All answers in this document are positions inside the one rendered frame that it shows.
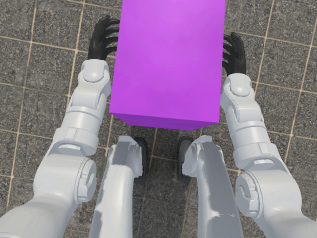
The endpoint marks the left robot shin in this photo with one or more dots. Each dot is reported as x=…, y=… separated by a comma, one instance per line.
x=126, y=138

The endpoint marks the left robot thigh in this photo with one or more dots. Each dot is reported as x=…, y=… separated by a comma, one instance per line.
x=113, y=213

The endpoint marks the robot right hand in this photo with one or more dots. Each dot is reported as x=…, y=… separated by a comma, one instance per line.
x=237, y=57

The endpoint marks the left robot upper arm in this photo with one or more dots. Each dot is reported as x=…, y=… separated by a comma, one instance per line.
x=62, y=183

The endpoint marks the right robot forearm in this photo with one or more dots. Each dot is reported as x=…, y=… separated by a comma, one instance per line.
x=253, y=149

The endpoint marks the left robot forearm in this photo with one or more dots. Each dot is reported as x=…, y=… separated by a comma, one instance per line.
x=78, y=134

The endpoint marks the right robot upper arm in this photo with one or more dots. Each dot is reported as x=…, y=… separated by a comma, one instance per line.
x=272, y=199

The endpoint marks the robot left hand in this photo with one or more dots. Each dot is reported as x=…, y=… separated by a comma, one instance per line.
x=99, y=42

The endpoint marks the carton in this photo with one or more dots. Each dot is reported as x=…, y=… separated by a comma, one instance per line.
x=168, y=64

